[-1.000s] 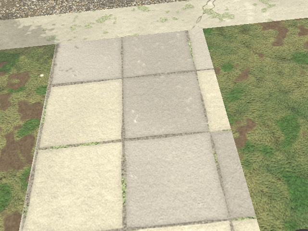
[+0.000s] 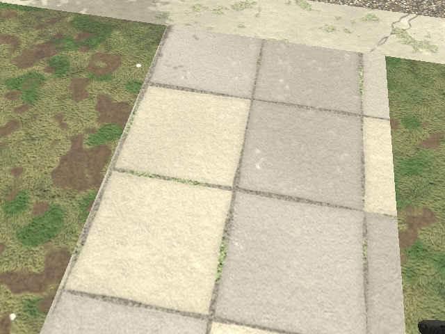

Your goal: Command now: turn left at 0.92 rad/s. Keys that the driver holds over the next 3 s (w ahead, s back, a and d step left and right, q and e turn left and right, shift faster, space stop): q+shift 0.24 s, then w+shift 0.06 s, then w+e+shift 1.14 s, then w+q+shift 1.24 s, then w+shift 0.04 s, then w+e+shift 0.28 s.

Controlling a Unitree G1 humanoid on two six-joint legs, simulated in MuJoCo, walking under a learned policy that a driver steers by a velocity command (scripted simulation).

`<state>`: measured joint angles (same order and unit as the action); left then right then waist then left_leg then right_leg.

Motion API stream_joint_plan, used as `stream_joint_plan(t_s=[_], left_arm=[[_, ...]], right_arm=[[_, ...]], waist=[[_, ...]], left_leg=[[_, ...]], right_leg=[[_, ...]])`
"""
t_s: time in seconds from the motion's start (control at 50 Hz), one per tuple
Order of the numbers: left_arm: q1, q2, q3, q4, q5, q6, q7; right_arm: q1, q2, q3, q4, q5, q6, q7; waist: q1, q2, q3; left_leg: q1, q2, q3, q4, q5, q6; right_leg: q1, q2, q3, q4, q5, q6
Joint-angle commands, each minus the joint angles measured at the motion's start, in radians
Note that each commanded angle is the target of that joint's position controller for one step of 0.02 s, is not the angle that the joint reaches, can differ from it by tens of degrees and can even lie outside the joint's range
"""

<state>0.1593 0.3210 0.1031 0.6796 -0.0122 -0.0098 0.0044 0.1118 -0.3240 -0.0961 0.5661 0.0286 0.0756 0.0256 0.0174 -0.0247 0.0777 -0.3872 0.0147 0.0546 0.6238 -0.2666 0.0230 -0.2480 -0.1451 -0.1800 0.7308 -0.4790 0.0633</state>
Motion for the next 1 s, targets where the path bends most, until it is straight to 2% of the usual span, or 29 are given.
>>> stream_joint_plan(t_s=[0.02, 0.04, 0.06, 0.08, 0.12, 0.2, 0.24, 0.26, 0.3, 0.38, 0.42, 0.46, 0.48, 0.5, 0.52, 0.54, 0.56, 0.58, 0.64, 0.78, 0.82, 0.84, 0.86, 0.88, 0.9, 0.92, 0.94, 0.96, 1.0], left_arm=[[-0.056, 0.063, 0.003, -0.125, 0.046, -0.035, -0.002], [-0.12, 0.106, 0.012, -0.132, 0.014, -0.032, 0.005], [-0.124, 0.108, 0.013, -0.132, 0.012, -0.03, 0.015], [-0.113, 0.115, 0.017, -0.117, 0.025, -0.025, 0.028], [-0.075, 0.117, 0.021, -0.101, 0.034, -0.018, 0.029], [-0.059, 0.069, 0.002, -0.081, 0.026, -0.016, 0.024], [-0.077, 0.065, -0.002, -0.083, 0.022, -0.015, 0.022], [-0.059, 0.07, -0.003, -0.073, 0.017, -0.017, 0.016], [-0.073, 0.079, -0.004, -0.077, 0.0, -0.03, -0.003], [-0.069, 0.075, -0.016, -0.079, -0.01, -0.071, -0.023], [-0.041, 0.071, -0.022, -0.073, -0.02, -0.085, -0.028], [0.058, 0.062, -0.026, -0.039, -0.025, -0.096, -0.033], [0.167, 0.069, -0.03, 0.011, 0.073, -0.058, -0.044], [0.324, 0.11, -0.018, 0.052, 0.076, -0.05, -0.045], [0.362, 0.221, 0.003, 0.05, 0.06, -0.051, -0.05], [0.306, 0.219, 0.007, 0.031, 0.052, -0.043, -0.059], [0.247, 0.195, 0.008, 0.011, 0.04, -0.043, -0.057], [0.251, 0.18, 0.007, 0.019, 0.033, -0.048, -0.052], [0.309, 0.131, -0.008, 0.071, 0.019, -0.055, -0.03], [0.388, 0.134, 0.01, 0.14, 0.021, -0.04, -0.015], [0.336, 0.147, 0.015, 0.138, 0.018, -0.045, -0.012], [0.289, 0.168, 0.019, 0.129, 0.014, -0.052, -0.014], [0.246, 0.189, 0.025, 0.119, 0.007, -0.062, -0.02], [0.216, 0.162, 0.018, 0.1, 0.002, -0.08, -0.028], [0.269, 0.004, -0.021, 0.05, -0.024, -0.087, -0.022], [0.241, 0.045, -0.029, 0.044, -0.012, -0.067, -0.016], [0.174, 0.079, -0.021, 0.049, 0.014, -0.052, -0.021], [0.141, 0.074, -0.022, 0.054, 0.032, -0.043, -0.035], [0.099, 0.046, -0.028, 0.047, 0.05, -0.021, -0.062]], right_arm=[[0.208, -0.295, -0.084, -0.062, -0.044, -0.045, -0.013], [0.172, -0.248, -0.069, -0.052, -0.04, -0.067, -0.006], [0.123, -0.215, -0.059, -0.039, -0.015, -0.074, -0.014], [0.07, -0.185, -0.048, -0.049, 0.002, -0.068, -0.024], [-0.009, -0.181, -0.039, -0.074, -0.01, -0.055, -0.044], [0.016, -0.19, -0.043, -0.065, -0.009, -0.048, -0.062], [0.014, -0.195, -0.045, -0.065, -0.006, -0.043, -0.066], [0.021, -0.185, -0.04, -0.062, -0.003, -0.043, -0.067], [0.047, -0.182, -0.031, -0.053, -0.001, -0.054, -0.057], [0.1, -0.148, 0.003, -0.015, -0.019, -0.089, -0.032], [0.1, -0.146, 0.011, -0.01, -0.022, -0.104, -0.025], [0.073, -0.131, 0.019, -0.01, -0.02, -0.113, -0.021], [0.066, -0.147, 0.013, -0.002, -0.1, -0.102, -0.012], [-0.029, -0.086, 0.024, -0.033, -0.113, -0.103, -0.018], [-0.106, -0.039, 0.043, -0.115, -0.097, -0.115, -0.015], [-0.084, -0.042, 0.048, -0.13, -0.096, -0.129, -0.007], [-0.081, -0.08, 0.04, -0.107, -0.092, -0.141, -0.001], [-0.078, -0.1, 0.036, -0.087, -0.097, -0.147, 0.003], [-0.082, -0.07, 0.047, -0.066, -0.101, -0.134, 0.021], [-0.279, -0.026, 0.08, -0.118, -0.066, -0.138, 0.028], [-0.207, -0.045, 0.074, -0.104, -0.056, -0.146, 0.016], [-0.093, -0.076, 0.06, -0.068, -0.055, -0.15, 0.002], [0.091, -0.127, 0.036, -0.011, -0.061, -0.153, -0.018], [0.301, -0.205, 0.003, 0.026, -0.075, -0.155, -0.046], [0.399, -0.288, -0.015, 0.037, -0.107, -0.153, -0.057], [0.286, -0.248, -0.008, 0.03, -0.099, -0.142, -0.06], [0.209, -0.154, 0.012, 0.023, -0.094, -0.138, -0.058], [0.204, -0.105, 0.023, 0.042, -0.091, -0.14, -0.053], [0.222, -0.067, 0.037, 0.084, -0.085, -0.152, -0.051]], waist=[[-0.115, 0.283, -0.398], [-0.112, 0.173, -0.316], [-0.073, 0.13, -0.224], [-0.045, 0.097, -0.181], [0.001, 0.12, -0.169], [-0.005, 0.121, -0.191], [-0.011, 0.142, -0.181], [-0.015, 0.147, -0.207], [-0.045, 0.21, -0.194], [-0.077, 0.232, -0.132], [-0.067, 0.226, -0.085], [-0.015, 0.191, -0.066], [0.04, 0.133, -0.071], [0.121, -0.053, -0.014], [0.12, -0.259, 0.044], [0.068, -0.214, 0.06], [0.043, -0.105, 0.058], [0.042, -0.05, 0.025], [0.053, -0.106, -0.005], [0.116, -0.134, -0.001], [0.057, -0.148, -0.031], [-0.009, -0.129, -0.087], [-0.106, -0.06, -0.186], [-0.212, 0.029, -0.316], [-0.191, 0.313, -0.474], [-0.128, 0.282, -0.368], [-0.111, 0.16, -0.223], [-0.1, 0.084, -0.142], [-0.069, 0.12, -0.046]], left_leg=[[0.557, 0.385, -0.681, -0.217, 0.698, 0.391], [0.492, 0.335, -0.586, -0.256, 0.534, 0.352], [0.414, 0.268, -0.518, -0.274, 0.388, 0.287], [0.347, 0.225, -0.479, -0.283, 0.313, 0.242], [0.22, 0.165, -0.426, -0.289, 0.337, 0.214], [0.198, 0.117, -0.45, -0.271, 0.282, 0.201], [0.184, 0.101, -0.49, -0.264, 0.195, 0.187], [0.184, 0.096, -0.498, -0.283, -0.011, 0.184], [0.161, 0.11, -0.556, -0.326, -0.3, 0.191], [0.137, 0.163, -0.547, -0.335, -0.38, 0.199], [0.113, 0.179, -0.525, -0.341, -0.408, 0.198], [0.048, 0.163, -0.452, -0.305, -0.42, 0.179], [-0.053, 0.079, -0.35, -0.222, -0.49, 0.138], [-0.188, -0.003, -0.21, 0.072, -0.38, 0.095], [-0.493, -0.098, -0.044, 0.35, -0.28, 0.027], [-0.605, -0.078, -0.137, 0.42, -0.227, 0.02], [-0.584, -0.022, -0.16, 0.445, -0.11, 0.004], [-0.515, -0.001, -0.153, 0.426, -0.053, -0.013], [-0.363, -0.002, -0.101, 0.323, 0.005, -0.052], [-0.231, -0.074, -0.039, 0.0, 0.055, -0.075], [-0.012, -0.084, -0.048, -0.077, 0.08, -0.058], [0.194, -0.1, -0.047, -0.108, 0.069, -0.037], [0.454, -0.078, -0.063, -0.116, 0.079, -0.012], [0.722, 0.073, -0.186, -0.115, -0.117, 0.021], [0.902, 0.399, -0.686, -0.293, -0.641, 0.082], [0.725, 0.439, -0.902, -0.387, -0.729, 0.105], [0.6, 0.397, -0.755, -0.368, -0.616, 0.102], [0.507, 0.353, -0.591, -0.377, -0.438, 0.104], [0.399, 0.282, -0.383, -0.428, -0.223, 0.088]], right_leg=[[-0.505, 0.143, 0.242, 0.6, -0.253, 0.031], [-0.516, 0.119, 0.277, 0.601, -0.169, 0.006], [-0.522, 0.103, 0.281, 0.526, -0.072, -0.013], [-0.5, 0.089, 0.287, 0.46, 0.0, -0.016], [-0.391, 0.124, 0.276, 0.403, 0.104, -0.006], [-0.343, 0.183, 0.289, 0.227, 0.172, 0.023], [-0.326, 0.201, 0.304, 0.146, 0.19, 0.027], [-0.307, 0.194, 0.301, 0.109, 0.215, 0.023], [-0.278, 0.182, 0.284, 0.041, 0.209, 0.01], [-0.208, 0.128, 0.215, -0.028, 0.175, -0.039], [-0.174, 0.12, 0.18, -0.077, 0.15, -0.084], [-0.045, 0.134, 0.142, -0.164, 0.181, -0.131], [0.097, 0.185, 0.137, -0.215, 0.055, -0.146], [0.179, 0.083, 0.347, -0.313, -0.09, -0.176], [0.258, -0.128, 0.872, -0.562, -0.395, -0.267], [0.262, -0.19, 1.138, -0.653, -0.468, -0.334], [0.257, -0.175, 1.043, -0.619, -0.4, -0.331], [0.243, -0.121, 0.902, -0.574, -0.263, -0.308], [0.191, 0.002, 0.69, -0.584, -0.022, -0.279], [0.18, 0.04, 0.663, -0.53, 0.282, -0.296], [0.099, 0.028, 0.661, -0.485, 0.486, -0.263], [0.029, 0.043, 0.631, -0.389, 0.685, -0.233], [-0.058, 0.099, 0.572, -0.183, 0.802, -0.198], [-0.218, 0.168, 0.499, 0.107, 0.67, -0.175], [-0.437, 0.28, 0.385, 0.423, -0.02, -0.164], [-0.526, 0.206, 0.331, 0.566, 0.035, -0.172], [-0.55, 0.148, 0.301, 0.588, 0.126, -0.176], [-0.541, 0.107, 0.28, 0.563, 0.172, -0.171], [-0.54, 0.063, 0.264, 0.533, 0.195, -0.154]])
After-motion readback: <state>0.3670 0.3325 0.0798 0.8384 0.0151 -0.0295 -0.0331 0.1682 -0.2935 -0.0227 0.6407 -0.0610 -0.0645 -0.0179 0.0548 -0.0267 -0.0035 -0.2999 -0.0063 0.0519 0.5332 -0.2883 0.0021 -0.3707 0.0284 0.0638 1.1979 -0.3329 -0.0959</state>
